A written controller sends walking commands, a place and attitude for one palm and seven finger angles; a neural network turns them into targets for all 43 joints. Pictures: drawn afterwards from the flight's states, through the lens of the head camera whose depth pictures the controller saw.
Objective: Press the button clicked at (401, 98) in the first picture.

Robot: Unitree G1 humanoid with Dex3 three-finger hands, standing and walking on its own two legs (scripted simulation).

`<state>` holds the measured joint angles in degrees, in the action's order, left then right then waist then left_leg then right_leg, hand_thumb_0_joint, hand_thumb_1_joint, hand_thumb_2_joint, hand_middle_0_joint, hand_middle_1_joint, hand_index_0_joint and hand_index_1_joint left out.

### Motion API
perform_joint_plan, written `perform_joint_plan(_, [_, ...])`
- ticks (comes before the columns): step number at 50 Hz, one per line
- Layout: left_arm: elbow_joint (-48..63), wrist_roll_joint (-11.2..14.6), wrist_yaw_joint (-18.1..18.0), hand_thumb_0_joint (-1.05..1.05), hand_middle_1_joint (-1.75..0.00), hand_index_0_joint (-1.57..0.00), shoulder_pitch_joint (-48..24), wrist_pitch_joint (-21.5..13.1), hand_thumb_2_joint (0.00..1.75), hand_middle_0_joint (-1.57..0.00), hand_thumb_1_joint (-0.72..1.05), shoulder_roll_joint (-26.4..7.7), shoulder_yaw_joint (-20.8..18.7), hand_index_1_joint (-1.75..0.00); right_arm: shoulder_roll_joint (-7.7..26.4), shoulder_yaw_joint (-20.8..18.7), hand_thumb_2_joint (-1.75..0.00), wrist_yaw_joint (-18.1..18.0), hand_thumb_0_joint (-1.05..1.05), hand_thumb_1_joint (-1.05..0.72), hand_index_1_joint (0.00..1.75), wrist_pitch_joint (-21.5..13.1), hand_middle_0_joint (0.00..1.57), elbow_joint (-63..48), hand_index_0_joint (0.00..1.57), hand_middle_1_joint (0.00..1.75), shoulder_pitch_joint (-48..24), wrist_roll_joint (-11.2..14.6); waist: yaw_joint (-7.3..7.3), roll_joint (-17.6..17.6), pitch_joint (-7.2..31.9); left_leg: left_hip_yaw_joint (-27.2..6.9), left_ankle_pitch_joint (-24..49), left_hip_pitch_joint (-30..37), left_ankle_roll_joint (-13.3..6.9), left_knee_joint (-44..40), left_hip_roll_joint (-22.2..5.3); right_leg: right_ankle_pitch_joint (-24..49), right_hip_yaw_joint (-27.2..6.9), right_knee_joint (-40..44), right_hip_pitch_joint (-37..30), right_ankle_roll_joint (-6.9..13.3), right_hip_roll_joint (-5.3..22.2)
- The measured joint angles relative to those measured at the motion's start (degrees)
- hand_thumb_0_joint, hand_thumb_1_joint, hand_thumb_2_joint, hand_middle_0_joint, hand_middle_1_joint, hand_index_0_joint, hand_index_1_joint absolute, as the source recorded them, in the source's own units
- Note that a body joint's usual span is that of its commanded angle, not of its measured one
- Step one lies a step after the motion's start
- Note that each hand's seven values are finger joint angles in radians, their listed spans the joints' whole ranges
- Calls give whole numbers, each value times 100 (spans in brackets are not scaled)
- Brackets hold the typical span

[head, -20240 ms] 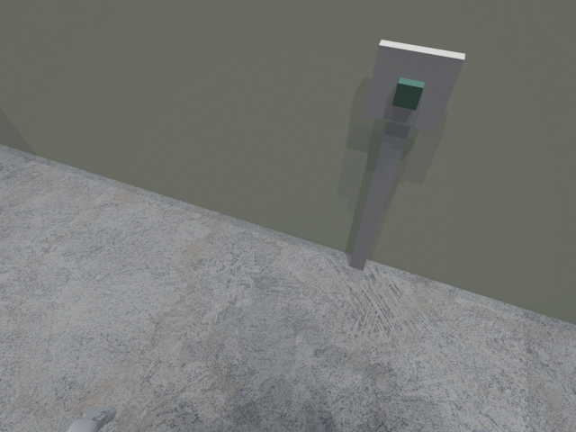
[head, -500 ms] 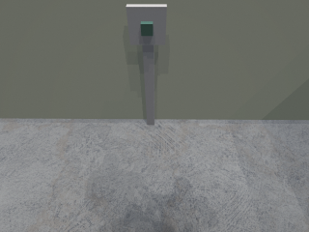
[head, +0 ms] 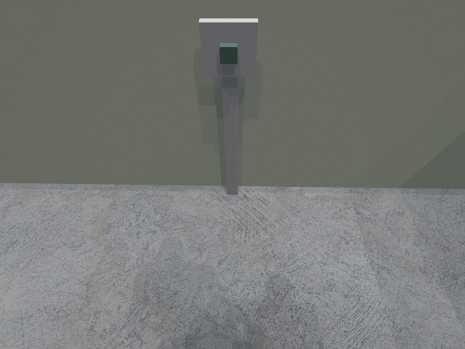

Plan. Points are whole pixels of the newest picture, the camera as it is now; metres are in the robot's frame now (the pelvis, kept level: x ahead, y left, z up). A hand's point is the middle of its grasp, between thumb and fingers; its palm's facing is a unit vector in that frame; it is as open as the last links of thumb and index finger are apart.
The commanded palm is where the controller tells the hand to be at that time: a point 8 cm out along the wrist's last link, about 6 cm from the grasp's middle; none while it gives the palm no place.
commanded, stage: let the arm hang, fingers relaxed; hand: left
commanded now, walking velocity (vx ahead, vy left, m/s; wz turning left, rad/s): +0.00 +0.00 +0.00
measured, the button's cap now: (228, 53) +0.95 +0.06 +0.04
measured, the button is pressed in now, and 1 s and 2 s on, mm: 0 0 0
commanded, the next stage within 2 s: stand and wait in 0.30 s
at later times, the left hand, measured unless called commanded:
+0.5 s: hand out of the picture +0.06 +0.21 -0.16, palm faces -0.01 -0.96 -0.28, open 7.4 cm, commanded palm none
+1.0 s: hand out of the picture +0.13 +0.23 -0.14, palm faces -0.03 -0.94 -0.35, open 7.4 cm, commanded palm none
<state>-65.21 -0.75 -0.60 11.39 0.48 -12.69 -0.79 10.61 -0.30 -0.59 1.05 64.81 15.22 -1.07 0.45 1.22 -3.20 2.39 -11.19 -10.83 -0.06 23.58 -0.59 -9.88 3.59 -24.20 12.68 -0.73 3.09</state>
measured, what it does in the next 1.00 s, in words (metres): stands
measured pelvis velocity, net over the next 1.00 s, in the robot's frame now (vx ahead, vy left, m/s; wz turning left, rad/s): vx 0.03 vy -0.02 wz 0.00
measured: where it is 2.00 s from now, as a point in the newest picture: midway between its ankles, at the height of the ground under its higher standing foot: outside the picture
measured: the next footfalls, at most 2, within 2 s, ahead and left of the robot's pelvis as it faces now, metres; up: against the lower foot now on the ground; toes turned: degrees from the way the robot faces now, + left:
none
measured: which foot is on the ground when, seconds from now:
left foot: down 0.00-1.00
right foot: down 0.00-1.00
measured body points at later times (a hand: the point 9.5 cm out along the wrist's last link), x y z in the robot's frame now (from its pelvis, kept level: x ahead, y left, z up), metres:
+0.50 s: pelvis +0.01 -0.01 +0.00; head +0.03 -0.02 +0.45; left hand +0.06 +0.26 -0.14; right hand +0.04 -0.26 -0.16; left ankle +0.02 +0.12 -0.74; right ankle +0.04 -0.13 -0.74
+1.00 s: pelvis +0.03 -0.02 +0.01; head +0.05 -0.03 +0.46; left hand +0.13 +0.28 -0.12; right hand +0.10 -0.31 -0.14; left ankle +0.02 +0.12 -0.74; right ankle +0.04 -0.13 -0.74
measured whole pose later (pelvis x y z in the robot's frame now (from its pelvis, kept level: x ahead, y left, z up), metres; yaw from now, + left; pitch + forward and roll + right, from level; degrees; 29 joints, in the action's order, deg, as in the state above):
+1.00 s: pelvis +0.03 -0.02 +0.01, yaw +0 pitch -1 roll +0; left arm -64.8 -0.7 0.3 2.9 -1.2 -18.8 -0.8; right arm 19.7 -0.4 0.1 0.3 64.2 5.0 -0.9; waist 0.8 1.5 -3.8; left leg 1.9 -9.9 -5.8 1.5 17.1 -2.1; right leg -9.1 4.4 -18.3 7.8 0.4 1.3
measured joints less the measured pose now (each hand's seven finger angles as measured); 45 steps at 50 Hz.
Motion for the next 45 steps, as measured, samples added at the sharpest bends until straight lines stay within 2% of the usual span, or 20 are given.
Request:
perform_joint_plan(15, [87,-10,16,0,-30,-20,-309,-79,90,-21,91,96,5,-30,82,-17,-90,-5,0,-90,30,-65,20,-56,20,30,-375,2,35,1,12,25,34,177,37,-179,-29,16,-20,127,-139,13,-37])
perform_joint_plan(32, [-73,3,54,1,-30,-20,-368,-108,90,-21,91,-335,-49,-30,568,-69,-90,10,1,-90,30,-45,20,31,20,30,-617,14,0,13,-167,-36,75,305,114,-373,-115,61,51,368,-305,85,-132])
perform_joint_plan(45, [-9,5,83,1,-30,-20,-753,-153,90,-21,90,-583,-17,-30,885,-29,-90,51,1,-90,30,-73,20,-37,20,30,-950,15,21,33,-90,-49,126,457,149,-588,-138,83,71,542,-441,105,-164])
